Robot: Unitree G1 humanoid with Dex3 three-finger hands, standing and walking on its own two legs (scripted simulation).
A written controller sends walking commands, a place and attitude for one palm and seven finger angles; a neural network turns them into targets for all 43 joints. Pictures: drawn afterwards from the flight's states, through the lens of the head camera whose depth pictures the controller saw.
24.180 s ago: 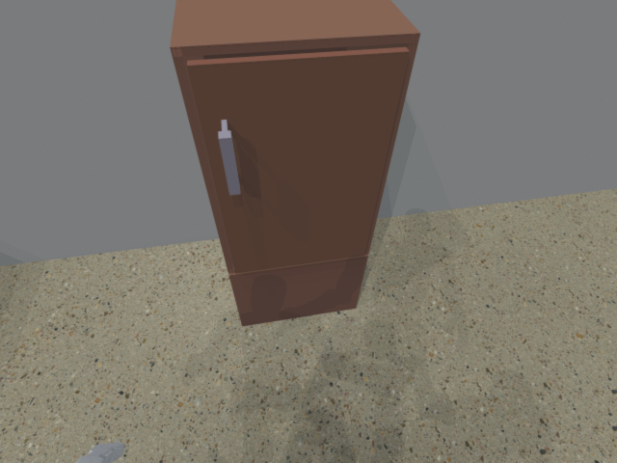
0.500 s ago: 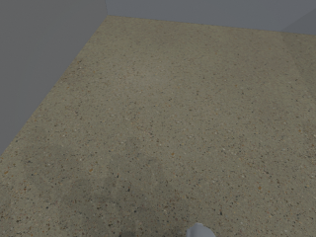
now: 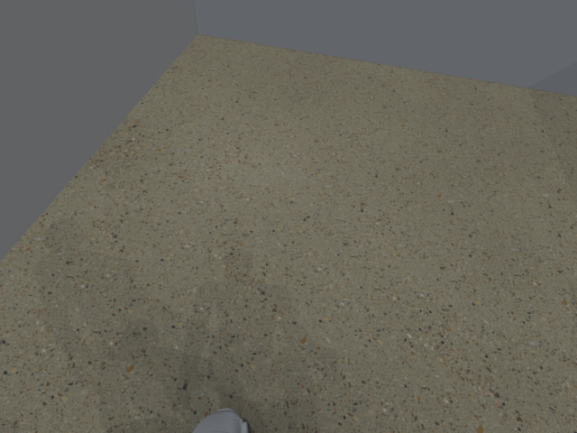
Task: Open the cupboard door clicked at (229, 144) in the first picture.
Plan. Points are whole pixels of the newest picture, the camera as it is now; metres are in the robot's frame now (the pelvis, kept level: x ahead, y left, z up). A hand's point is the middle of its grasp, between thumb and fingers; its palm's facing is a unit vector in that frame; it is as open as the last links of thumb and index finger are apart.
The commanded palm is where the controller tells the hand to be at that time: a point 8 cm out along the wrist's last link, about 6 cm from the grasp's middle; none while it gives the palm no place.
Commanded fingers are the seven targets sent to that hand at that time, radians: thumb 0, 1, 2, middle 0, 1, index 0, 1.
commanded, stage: turn to face it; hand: left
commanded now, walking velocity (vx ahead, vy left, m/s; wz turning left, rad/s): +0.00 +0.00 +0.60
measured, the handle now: out of the picture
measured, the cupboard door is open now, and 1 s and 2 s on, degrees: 42 42 42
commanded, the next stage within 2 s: none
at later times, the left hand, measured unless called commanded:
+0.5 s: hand out of the picture +0.14 +0.18 -0.14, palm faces +0.28 -0.92 -0.27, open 7.4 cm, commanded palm none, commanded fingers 0.00 0.90 0.90 -0.20 -0.30 -0.20 -0.30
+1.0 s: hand out of the picture +0.10 +0.18 -0.15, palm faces +0.56 -0.77 -0.30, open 7.4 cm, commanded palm none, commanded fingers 0.00 0.90 0.90 -0.20 -0.30 -0.20 -0.30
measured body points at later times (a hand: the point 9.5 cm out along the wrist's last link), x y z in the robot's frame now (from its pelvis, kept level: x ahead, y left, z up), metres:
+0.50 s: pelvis +0.09 -0.04 +0.01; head +0.13 -0.05 +0.45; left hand +0.13 +0.22 -0.12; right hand +0.23 -0.27 -0.15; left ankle +0.07 +0.08 -0.66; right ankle +0.11 -0.16 -0.73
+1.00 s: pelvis +0.14 -0.06 +0.00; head +0.19 -0.04 +0.44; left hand +0.07 +0.22 -0.13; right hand +0.36 -0.22 -0.15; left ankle +0.08 +0.08 -0.73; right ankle +0.21 -0.16 -0.73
